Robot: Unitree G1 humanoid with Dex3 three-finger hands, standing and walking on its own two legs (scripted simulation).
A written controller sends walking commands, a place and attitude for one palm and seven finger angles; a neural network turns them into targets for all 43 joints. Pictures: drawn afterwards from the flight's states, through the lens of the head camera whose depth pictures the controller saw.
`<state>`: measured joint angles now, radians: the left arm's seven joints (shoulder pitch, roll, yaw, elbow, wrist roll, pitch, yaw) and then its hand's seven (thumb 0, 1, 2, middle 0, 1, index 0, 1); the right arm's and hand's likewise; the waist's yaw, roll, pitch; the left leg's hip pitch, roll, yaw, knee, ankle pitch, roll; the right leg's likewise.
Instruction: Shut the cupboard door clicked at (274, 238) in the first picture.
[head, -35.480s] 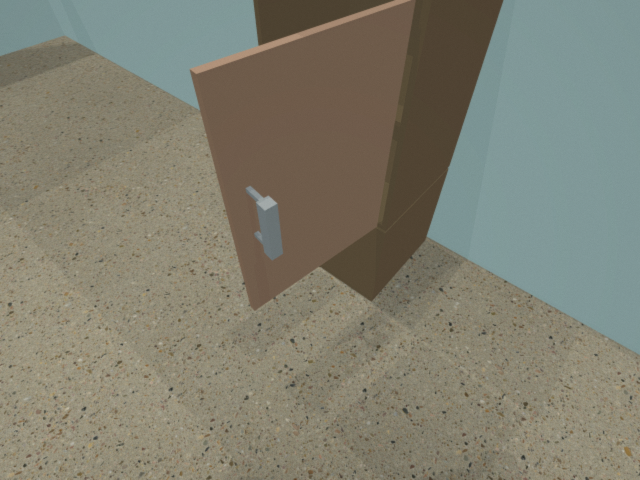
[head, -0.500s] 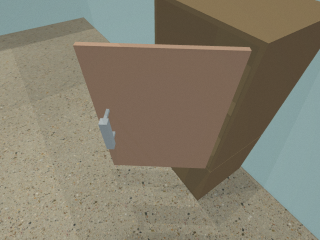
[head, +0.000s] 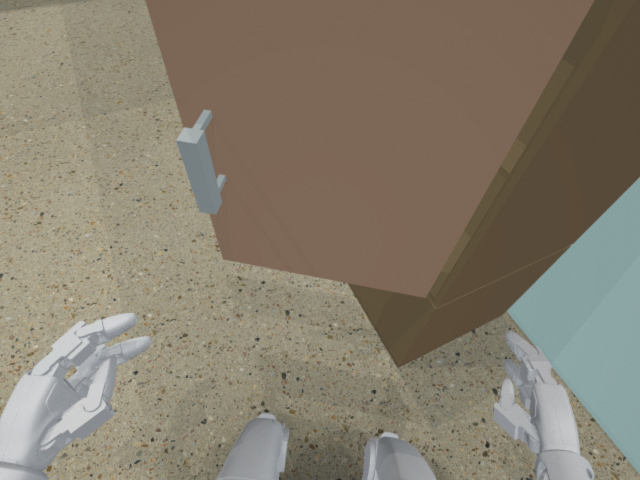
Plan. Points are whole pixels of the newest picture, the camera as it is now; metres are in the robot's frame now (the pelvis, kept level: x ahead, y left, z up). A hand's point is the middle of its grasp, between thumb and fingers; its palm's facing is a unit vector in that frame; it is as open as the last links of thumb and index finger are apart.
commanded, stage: raise the hand and make a fist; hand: left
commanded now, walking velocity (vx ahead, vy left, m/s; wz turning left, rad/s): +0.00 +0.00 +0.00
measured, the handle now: (207, 163) +0.49 +0.22 +0.08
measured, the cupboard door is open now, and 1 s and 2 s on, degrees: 53 53 53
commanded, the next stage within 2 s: bring the fist close to the handle in 1.48 s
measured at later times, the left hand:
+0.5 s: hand (117, 373) +0.21 +0.24 +0.06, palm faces -0.07 -1.00 -0.01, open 3.8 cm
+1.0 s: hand (122, 344) +0.23 +0.24 +0.07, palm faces -0.08 -1.00 -0.03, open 3.1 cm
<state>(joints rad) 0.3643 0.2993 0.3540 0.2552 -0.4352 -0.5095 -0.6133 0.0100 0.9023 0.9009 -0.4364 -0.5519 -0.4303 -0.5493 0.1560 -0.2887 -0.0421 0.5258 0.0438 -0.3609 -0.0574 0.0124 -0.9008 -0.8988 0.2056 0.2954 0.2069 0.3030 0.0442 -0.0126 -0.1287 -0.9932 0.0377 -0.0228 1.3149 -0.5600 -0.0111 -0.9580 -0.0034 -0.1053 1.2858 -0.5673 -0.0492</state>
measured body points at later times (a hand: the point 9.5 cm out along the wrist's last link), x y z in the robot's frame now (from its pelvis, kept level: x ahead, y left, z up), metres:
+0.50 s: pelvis +0.00 +0.03 +0.01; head +0.07 +0.05 +0.46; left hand +0.20 +0.29 +0.06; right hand +0.19 -0.21 -0.05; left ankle +0.05 +0.12 -0.62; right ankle +0.04 -0.09 -0.62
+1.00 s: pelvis +0.02 +0.05 +0.03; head +0.07 +0.07 +0.47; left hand +0.23 +0.29 +0.08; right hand +0.21 -0.18 -0.03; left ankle +0.05 +0.12 -0.62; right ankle +0.04 -0.09 -0.62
